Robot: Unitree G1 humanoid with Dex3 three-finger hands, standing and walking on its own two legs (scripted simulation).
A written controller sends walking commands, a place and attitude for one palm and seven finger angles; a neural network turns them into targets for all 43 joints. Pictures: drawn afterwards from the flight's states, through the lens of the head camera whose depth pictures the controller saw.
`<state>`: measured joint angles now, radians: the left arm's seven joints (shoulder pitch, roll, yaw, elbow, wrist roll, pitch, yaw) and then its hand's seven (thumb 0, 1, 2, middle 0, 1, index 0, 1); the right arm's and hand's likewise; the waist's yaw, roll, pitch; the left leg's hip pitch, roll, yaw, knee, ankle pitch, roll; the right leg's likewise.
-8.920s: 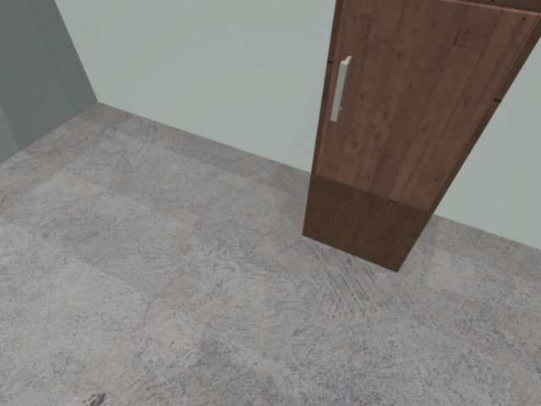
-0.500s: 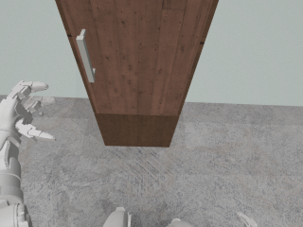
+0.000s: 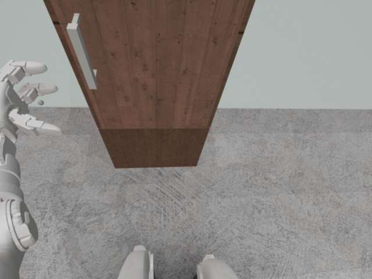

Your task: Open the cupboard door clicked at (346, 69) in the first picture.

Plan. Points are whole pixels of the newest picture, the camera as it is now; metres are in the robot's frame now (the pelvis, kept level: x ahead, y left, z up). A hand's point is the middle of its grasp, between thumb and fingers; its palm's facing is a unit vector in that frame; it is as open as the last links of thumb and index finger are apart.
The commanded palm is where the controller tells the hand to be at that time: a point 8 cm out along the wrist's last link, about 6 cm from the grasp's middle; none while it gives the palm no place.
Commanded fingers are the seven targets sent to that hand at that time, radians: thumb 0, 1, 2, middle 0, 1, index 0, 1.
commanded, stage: move the hooked fingers beside the handle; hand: left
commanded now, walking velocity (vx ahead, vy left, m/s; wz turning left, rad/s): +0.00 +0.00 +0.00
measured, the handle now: (85, 54) +0.60 +0.23 +0.08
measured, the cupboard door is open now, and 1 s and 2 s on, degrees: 0 0 0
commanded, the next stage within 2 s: slide the fingers in behind the handle in 1.32 s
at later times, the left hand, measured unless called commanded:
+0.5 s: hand (46, 74) +0.52 +0.29 +0.09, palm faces +0.07 -1.00 +0.00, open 14.0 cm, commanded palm +0.52 +0.32 +0.08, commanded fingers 0.00 -0.50 0.30 -0.30 -1.20 -0.30 -1.20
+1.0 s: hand (47, 74) +0.53 +0.29 +0.08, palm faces +0.05 -1.00 +0.00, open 14.0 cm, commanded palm +0.52 +0.32 +0.07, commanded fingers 0.00 -0.50 0.30 -0.30 -1.20 -0.30 -1.20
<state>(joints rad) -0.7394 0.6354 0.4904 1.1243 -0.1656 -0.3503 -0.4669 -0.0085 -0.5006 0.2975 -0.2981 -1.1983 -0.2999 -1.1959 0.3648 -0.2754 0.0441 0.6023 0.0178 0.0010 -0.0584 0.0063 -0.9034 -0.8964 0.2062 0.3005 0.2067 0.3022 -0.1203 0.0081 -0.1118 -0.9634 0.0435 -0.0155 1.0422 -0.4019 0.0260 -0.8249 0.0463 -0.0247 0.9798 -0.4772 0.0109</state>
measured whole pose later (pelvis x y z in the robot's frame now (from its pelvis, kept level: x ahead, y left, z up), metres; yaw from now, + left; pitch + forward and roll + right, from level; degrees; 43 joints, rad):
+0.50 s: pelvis +0.00 +0.00 -0.01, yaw -2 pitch +23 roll -6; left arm -0.98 0.83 0.55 1.29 -0.08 -0.31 -0.46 -0.01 -0.50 0.30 -0.30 -1.20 -0.30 -1.20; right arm 0.41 -0.29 0.07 0.60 0.01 0.08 -0.06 0.00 -0.90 -0.90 0.21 0.30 0.21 0.30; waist -0.20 0.02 -0.10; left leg -1.09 0.07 -0.03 1.11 -0.43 0.02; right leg -0.95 0.08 -0.03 1.02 -0.49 0.01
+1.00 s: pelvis +0.01 +0.01 -0.01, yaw -2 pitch +24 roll -7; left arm -0.99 0.80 0.52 1.25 -0.08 -0.31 -0.44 -0.01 -0.50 0.30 -0.30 -1.20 -0.30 -1.20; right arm 0.40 -0.27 0.07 0.60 0.00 0.10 -0.04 0.00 -0.90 -0.90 0.21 0.30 0.21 0.30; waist -0.19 0.02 -0.10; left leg -1.11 0.06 -0.04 1.11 -0.43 0.03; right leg -0.95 0.07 -0.04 1.00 -0.48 0.02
